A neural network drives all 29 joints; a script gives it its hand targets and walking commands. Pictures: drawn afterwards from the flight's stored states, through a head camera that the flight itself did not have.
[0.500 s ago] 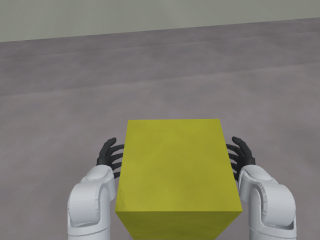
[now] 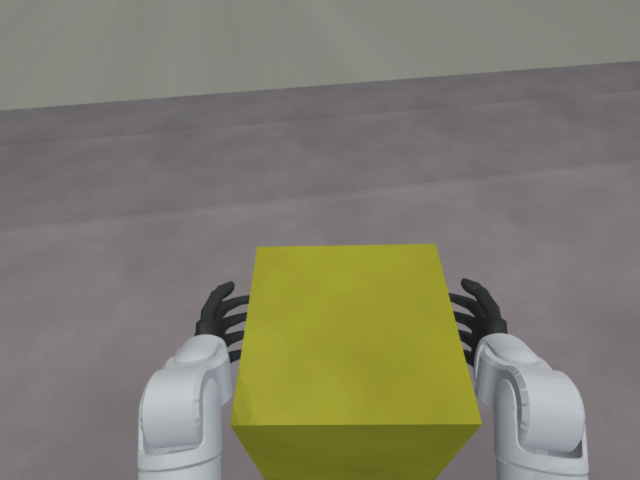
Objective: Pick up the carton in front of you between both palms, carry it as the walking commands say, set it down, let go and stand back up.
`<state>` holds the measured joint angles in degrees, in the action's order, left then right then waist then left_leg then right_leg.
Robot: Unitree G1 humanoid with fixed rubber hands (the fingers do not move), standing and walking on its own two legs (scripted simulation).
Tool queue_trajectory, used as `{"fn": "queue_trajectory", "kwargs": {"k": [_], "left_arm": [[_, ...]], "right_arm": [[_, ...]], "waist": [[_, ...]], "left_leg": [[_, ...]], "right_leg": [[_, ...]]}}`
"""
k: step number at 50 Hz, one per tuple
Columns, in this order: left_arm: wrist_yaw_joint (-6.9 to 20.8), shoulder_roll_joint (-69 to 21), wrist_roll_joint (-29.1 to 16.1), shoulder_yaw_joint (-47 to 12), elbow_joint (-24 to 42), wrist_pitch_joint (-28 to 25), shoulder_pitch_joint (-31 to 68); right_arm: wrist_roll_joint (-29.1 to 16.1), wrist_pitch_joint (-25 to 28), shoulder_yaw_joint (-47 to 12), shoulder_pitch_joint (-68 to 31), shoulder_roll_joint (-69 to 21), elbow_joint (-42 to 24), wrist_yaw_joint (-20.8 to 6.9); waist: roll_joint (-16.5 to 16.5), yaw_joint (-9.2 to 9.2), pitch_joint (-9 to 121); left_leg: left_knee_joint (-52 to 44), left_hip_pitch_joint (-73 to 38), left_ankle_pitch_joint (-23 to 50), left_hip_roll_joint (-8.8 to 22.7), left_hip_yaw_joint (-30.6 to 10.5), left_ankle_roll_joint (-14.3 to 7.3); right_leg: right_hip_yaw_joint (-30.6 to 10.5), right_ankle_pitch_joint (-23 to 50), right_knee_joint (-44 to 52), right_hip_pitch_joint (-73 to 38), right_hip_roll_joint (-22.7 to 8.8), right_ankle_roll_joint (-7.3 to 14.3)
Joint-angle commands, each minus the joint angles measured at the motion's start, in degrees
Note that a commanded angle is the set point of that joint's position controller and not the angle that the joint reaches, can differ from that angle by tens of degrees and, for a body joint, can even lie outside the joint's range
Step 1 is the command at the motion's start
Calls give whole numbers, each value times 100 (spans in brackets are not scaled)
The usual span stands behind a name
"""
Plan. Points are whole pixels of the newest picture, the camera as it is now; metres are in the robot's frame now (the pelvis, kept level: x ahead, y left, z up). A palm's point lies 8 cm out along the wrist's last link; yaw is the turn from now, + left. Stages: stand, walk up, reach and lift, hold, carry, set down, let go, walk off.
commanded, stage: carry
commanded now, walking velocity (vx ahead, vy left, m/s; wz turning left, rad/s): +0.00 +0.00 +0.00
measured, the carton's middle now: (347, 372) +0.27 +0.00 +0.02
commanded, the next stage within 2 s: none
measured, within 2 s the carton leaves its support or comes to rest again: neither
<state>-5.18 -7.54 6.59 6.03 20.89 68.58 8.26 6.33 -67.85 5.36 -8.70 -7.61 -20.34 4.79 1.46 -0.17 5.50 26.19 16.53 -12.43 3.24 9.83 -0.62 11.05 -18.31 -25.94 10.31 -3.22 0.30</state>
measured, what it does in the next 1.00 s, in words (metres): stands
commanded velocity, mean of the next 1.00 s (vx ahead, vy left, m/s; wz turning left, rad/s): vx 0.00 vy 0.00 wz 0.00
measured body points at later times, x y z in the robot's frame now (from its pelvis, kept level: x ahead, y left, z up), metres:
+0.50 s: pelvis +0.03 +0.01 -0.01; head +0.02 +0.01 +0.44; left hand +0.31 +0.15 +0.07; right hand +0.31 -0.15 +0.08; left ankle +0.01 +0.11 -0.74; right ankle -0.06 -0.10 -0.74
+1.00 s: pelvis -0.01 +0.00 +0.00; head -0.04 +0.00 +0.45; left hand +0.26 +0.15 +0.06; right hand +0.26 -0.15 +0.06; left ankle +0.01 +0.12 -0.74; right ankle -0.06 -0.10 -0.74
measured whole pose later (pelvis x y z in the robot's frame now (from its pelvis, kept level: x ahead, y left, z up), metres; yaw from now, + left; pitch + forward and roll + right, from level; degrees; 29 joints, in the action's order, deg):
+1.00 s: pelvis -0.01 +0.00 +0.00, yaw -1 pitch +2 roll +0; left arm -3.7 -7.5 9.0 6.4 8.7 62.9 8.3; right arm 8.9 -62.4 6.4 -8.4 -7.5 -8.8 3.3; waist 0.1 0.1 6.5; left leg 28.8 17.3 -13.0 4.0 9.6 -0.4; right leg 10.2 -18.7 -28.7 11.5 -3.3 0.4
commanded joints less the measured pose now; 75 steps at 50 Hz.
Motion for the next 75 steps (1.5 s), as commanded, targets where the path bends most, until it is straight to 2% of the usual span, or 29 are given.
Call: {"fn": "queue_trajectory", "kwargs": {"k": [1,3,6,13,16,22,27,32,39,46,53,60,67,71,75], "left_arm": [[1515,-4854,-2271,-4068,60,168,2363],[1536,-4923,-2268,-4052,-111,174,2468],[1557,-5116,-2357,-4073,-92,138,2808],[1521,-5233,-2403,-4054,70,90,2863],[1512,-5228,-2368,-4037,104,80,2791],[1518,-5214,-2350,-4046,131,81,2753],[1530,-5201,-2358,-4060,125,92,2783],[1538,-5212,-2378,-4073,160,99,2933],[1565,-5197,-2211,-4093,-339,-17,2810],[1601,-5218,-1978,-4023,-726,-563,2930],[1574,-4952,-1645,-3784,-1014,-1144,2736],[1556,-4680,-1093,-3212,-1661,-1906,2697],[1603,-4803,-580,-2513,-2676,-2819,3127],[1664,-5056,-493,-2414,-3010,-3180,3338],[1685,-5217,-579,-2597,-2938,-3206,3281]], "right_arm": [[-2143,-177,-3819,-1990,-4889,218,-1482],[-2134,-193,-3808,-2134,-4960,316,-1490],[-2225,-161,-3869,-2536,-5152,220,-1494],[-2320,-136,-3980,-2726,-5270,-45,-1441],[-2323,-137,-4008,-2694,-5257,-96,-1442],[-2309,-140,-4007,-2625,-5231,-93,-1455],[-2281,-139,-3985,-2595,-5229,-37,-1460],[-2319,-154,-3995,-2767,-5243,-91,-1477],[-2173,-42,-4012,-2655,-5211,388,-1533],[-1915,487,-3920,-2768,-5211,776,-1570],[-1567,1067,-3679,-2561,-4947,1098,-1537],[-1016,1838,-3108,-2538,-4689,1721,-1513],[-500,2748,-2409,-2981,-4788,2725,-1576],[-408,3109,-2323,-3191,-5036,3053,-1637],[-493,3130,-2500,-3138,-5190,2975,-1659]], "waist": [[-514,3,1603],[-463,5,1626],[-421,11,1606],[-102,6,1811],[-57,-1,1824],[-127,2,1778],[-90,17,1701],[-144,31,1431],[-167,25,1193],[-158,22,1070],[-141,27,1186],[-142,31,1131],[-161,31,1204],[-171,28,1344],[-174,22,1500]], "left_leg": [[195,-1126,4218,830,-596,-19],[305,-1272,4622,814,-561,-31],[353,-1311,4724,788,-527,-54],[518,-999,3802,591,-426,14],[525,-945,3562,551,-410,35],[540,-974,3508,602,-449,8],[563,-827,2793,623,-472,-15],[334,-745,2257,665,-523,-31],[112,-602,1736,669,-577,-31],[-55,-539,1237,647,-620,-38],[-89,-567,1115,636,-623,-32],[-127,-483,954,635,-635,-14],[-139,-474,875,637,-640,0],[-98,-518,958,636,-633,2],[-3,-564,1187,647,-618,6]], "right_leg": [[-416,3010,-197,-394,-590,-198],[-381,2999,-267,-252,-522,-241],[-382,2860,-231,-174,-463,-289],[-450,3958,-322,-650,-562,-211],[-458,4096,-368,-691,-588,-179],[-469,3746,-354,-589,-590,-160],[-506,3481,-309,-554,-664,-101],[-522,2402,-135,-284,-640,-64],[-590,1694,68,-106,-638,-26],[-641,1184,226,97,-635,33],[-659,1083,254,124,-637,75],[-699,898,311,225,-643,95],[-734,765,340,228,-623,124],[-730,890,282,171,-610,139],[-703,1190,163,108,-606,138]]}}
